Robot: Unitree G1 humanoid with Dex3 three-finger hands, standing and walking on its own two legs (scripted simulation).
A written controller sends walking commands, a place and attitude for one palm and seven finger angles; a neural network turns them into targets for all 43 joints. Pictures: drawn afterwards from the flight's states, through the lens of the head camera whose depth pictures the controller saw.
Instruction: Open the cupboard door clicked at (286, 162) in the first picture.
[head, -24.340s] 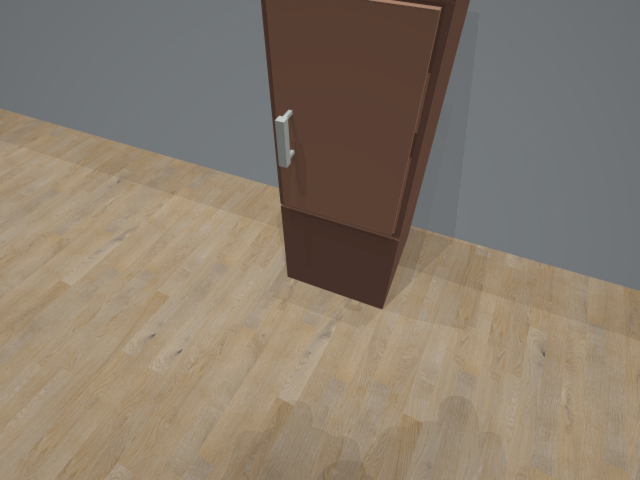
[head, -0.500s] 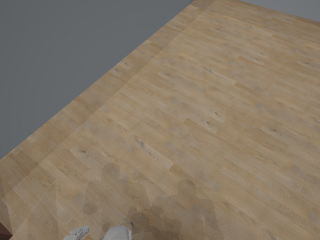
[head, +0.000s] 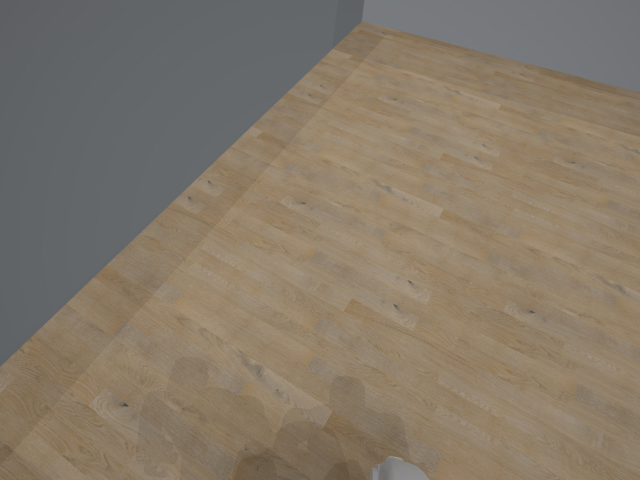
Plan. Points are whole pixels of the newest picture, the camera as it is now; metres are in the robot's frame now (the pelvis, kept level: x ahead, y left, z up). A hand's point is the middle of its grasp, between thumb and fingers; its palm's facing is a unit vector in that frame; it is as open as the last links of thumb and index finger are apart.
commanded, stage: walk to a spot facing it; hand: left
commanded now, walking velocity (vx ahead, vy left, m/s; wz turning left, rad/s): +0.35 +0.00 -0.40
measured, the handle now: out of the picture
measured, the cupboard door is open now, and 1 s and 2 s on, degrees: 54 54 54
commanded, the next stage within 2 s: turn to face it in 0.20 s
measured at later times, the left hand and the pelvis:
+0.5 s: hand (255, 396) +0.26 +0.12 -0.19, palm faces -0.02 -0.99 -0.16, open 7.3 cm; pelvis +0.22 -0.05 -0.01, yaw -2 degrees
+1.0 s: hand (260, 342) +0.35 +0.13 -0.17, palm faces +0.24 -0.92 -0.29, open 7.4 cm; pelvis +0.30 -0.10 -0.02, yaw +14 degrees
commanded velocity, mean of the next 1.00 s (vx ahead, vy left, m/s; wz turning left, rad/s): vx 0.07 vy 0.00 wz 0.38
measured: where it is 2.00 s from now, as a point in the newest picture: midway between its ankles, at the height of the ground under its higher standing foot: (371, 426)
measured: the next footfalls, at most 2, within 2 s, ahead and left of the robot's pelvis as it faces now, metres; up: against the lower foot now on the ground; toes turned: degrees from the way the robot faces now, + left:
right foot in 0.16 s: +0.19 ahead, -0.15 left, +0.00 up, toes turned -10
left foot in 0.54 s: +0.37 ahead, +0.05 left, +0.00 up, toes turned +6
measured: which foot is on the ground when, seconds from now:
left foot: down 0.00-0.16, up 0.18-0.52, down 0.54-0.94, up 0.96-1.00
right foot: up 0.00-0.14, down 0.16-0.54, up 0.56-0.92, down 0.94-1.00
